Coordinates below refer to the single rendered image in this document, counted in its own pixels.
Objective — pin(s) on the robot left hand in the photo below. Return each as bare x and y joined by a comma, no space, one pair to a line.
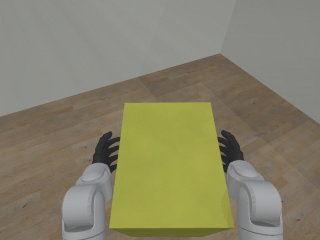
102,151

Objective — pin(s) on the carton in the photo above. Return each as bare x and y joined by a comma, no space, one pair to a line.
169,180

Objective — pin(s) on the robot right hand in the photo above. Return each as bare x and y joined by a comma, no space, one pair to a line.
232,149

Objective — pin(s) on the robot left forearm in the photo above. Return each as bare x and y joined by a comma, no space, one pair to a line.
83,206

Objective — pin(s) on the robot right forearm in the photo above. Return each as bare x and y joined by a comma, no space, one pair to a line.
259,205

